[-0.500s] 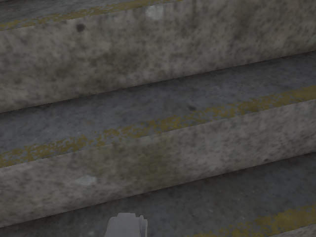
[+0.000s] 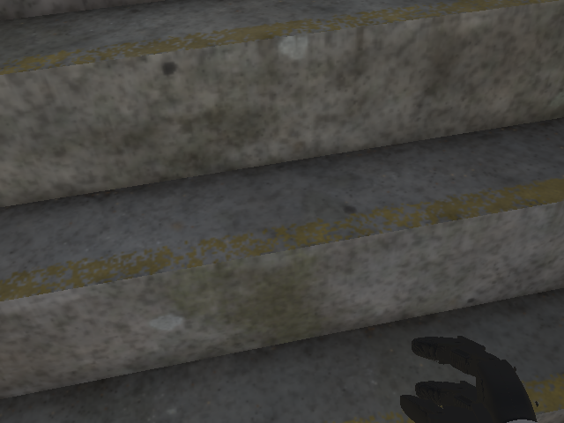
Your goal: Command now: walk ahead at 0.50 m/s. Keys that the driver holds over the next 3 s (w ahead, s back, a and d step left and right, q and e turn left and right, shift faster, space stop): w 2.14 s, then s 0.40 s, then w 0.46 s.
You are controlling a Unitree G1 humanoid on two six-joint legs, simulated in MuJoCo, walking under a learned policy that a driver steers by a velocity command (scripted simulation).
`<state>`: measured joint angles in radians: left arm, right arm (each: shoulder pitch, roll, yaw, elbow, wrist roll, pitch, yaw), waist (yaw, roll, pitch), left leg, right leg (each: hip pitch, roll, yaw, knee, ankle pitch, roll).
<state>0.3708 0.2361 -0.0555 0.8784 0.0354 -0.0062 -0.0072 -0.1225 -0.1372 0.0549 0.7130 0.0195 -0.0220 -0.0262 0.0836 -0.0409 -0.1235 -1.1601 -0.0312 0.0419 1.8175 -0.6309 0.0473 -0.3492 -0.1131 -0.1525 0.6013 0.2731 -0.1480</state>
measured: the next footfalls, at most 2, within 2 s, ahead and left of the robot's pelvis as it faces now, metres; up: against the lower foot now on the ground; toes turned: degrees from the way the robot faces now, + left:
left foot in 0.64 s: +0.21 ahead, +0.25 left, +0.28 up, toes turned -5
right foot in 0.94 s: -0.06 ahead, +0.10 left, +0.01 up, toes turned -2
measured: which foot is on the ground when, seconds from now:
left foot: up 0.00-0.62, down 0.64-0.86, up 0.88-1.00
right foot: down 0.00-0.60, up 0.62-0.92, down 0.94-1.00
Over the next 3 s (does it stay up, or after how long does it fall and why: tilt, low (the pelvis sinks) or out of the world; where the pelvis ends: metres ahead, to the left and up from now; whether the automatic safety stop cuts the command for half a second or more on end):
stays up -0.61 0.05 -0.59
